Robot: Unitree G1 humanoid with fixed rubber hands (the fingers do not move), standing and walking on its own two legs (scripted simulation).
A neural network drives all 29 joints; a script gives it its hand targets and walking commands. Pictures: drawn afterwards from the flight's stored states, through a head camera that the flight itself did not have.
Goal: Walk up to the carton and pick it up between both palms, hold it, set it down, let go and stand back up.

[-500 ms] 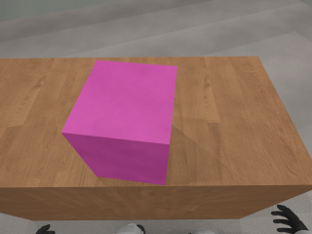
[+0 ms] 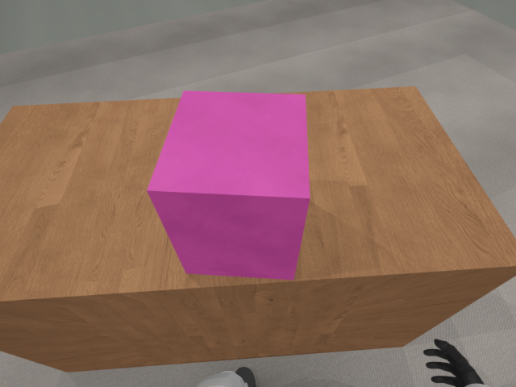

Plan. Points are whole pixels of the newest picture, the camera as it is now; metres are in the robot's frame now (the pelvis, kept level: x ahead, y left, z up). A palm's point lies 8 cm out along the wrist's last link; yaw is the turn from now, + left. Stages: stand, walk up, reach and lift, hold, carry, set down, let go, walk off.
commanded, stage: walk up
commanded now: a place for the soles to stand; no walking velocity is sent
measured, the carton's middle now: (241, 190) +0.41 +0.05 +0.05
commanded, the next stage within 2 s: none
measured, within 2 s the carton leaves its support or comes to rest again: neither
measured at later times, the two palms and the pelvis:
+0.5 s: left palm out of the picture -0.03 +0.36 -0.07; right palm out of the picture +0.05 -0.32 -0.09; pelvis -0.04 +0.01 +0.01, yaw -4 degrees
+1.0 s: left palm out of the picture +0.07 +0.31 -0.09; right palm out of the picture +0.09 -0.34 -0.09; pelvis -0.02 -0.02 -0.01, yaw +5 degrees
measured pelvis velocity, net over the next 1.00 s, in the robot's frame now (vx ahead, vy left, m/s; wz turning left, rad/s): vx -0.02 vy -0.02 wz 0.08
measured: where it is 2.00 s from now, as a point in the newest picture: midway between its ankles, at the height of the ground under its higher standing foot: outside the picture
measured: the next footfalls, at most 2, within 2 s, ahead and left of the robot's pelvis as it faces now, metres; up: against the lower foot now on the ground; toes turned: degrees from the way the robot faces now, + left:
right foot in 0.42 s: -0.05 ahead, -0.08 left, +0.00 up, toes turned -7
left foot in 0.70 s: +0.00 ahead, +0.16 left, +0.00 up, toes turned +12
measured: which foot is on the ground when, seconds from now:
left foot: down 0.00-0.42, up 0.44-0.68, down 0.70-1.00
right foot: down 0.00-0.24, up 0.26-0.40, down 0.42-0.76, up 0.78-0.92, down 0.94-1.00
